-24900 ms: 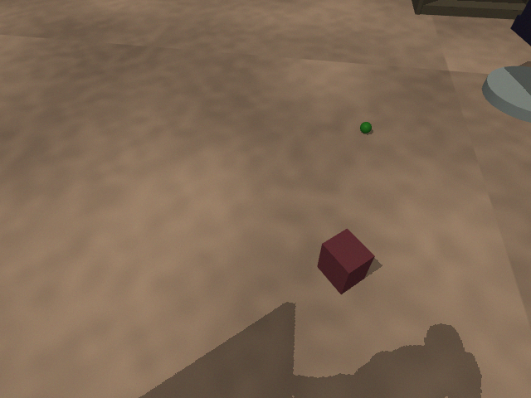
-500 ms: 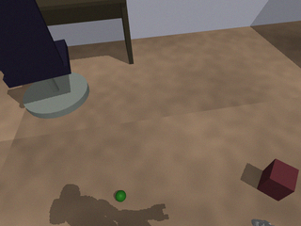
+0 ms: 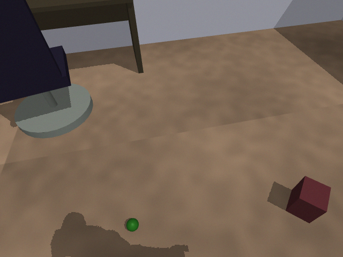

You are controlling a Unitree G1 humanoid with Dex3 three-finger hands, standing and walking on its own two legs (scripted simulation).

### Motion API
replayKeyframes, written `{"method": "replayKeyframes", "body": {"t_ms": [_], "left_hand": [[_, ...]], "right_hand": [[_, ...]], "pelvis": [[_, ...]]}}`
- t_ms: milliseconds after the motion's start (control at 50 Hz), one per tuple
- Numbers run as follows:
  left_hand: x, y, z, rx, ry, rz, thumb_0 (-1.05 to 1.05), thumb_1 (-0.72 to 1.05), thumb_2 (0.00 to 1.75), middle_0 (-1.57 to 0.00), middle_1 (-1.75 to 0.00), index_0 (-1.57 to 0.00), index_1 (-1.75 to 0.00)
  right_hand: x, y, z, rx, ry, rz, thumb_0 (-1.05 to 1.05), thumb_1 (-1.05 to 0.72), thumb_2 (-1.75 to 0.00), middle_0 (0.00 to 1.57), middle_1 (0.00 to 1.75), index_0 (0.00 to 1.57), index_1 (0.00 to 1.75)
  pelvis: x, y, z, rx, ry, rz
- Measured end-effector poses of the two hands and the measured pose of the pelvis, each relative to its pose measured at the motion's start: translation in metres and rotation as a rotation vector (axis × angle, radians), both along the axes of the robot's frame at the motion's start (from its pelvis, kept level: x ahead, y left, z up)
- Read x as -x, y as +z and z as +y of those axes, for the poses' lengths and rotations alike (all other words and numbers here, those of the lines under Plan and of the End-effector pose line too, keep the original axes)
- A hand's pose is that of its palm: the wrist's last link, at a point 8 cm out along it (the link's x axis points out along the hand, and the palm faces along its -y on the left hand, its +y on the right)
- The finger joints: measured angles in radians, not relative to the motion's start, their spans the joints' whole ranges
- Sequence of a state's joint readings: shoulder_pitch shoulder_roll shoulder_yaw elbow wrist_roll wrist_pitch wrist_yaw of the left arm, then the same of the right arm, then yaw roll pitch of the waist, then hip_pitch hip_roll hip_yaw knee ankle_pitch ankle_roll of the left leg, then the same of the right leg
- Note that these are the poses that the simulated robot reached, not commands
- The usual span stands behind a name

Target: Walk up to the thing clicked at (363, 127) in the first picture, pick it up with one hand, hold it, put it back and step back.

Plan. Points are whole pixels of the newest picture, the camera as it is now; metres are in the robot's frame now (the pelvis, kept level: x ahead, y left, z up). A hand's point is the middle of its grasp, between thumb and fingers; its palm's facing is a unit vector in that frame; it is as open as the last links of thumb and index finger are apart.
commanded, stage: walk up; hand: left
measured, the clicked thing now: (132, 224) +0.41 +0.26 -0.75
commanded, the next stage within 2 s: stand in 0.26 s
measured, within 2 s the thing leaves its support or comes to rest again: neither
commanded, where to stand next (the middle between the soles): +0.01 +0.01 m, yaw +1 degrees
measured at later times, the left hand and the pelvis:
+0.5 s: hand out of the picture +0.08 +0.25 -0.15, palm faces -0.02 -0.94 -0.34, open 7.4 cm; pelvis +0.00 +0.00 +0.00, yaw +0 degrees
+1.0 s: hand out of the picture +0.07 +0.25 -0.15, palm faces -0.02 -0.94 -0.35, open 7.4 cm; pelvis -0.01 -0.01 +0.00, yaw +1 degrees
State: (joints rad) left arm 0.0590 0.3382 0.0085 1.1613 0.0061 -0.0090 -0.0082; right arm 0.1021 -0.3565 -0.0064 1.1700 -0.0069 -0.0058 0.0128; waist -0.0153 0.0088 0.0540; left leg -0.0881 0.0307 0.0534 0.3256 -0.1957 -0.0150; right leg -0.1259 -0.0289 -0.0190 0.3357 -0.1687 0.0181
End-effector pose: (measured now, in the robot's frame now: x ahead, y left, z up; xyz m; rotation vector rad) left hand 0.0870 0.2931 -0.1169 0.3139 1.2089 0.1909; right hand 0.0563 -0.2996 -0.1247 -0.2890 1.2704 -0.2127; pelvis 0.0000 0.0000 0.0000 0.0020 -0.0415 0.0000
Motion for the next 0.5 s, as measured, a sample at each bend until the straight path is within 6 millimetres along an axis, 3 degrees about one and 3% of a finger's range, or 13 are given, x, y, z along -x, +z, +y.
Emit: {"method": "replayKeyframes", "body": {"t_ms": [500], "left_hand": [[0.015, 0.000, 0.003, -0.004, 0.011, 0.015, 0.01, 0.91, 0.90, -0.21, -0.30, -0.20, -0.30]], "right_hand": [[-0.022, 0.005, 0.004, -0.001, 0.035, -0.055, 0.00, -0.90, -0.90, 0.20, 0.30, 0.20, 0.30]], "pelvis": [[0.001, 0.001, -0.001, -0.003, 0.004, -0.002]]}}
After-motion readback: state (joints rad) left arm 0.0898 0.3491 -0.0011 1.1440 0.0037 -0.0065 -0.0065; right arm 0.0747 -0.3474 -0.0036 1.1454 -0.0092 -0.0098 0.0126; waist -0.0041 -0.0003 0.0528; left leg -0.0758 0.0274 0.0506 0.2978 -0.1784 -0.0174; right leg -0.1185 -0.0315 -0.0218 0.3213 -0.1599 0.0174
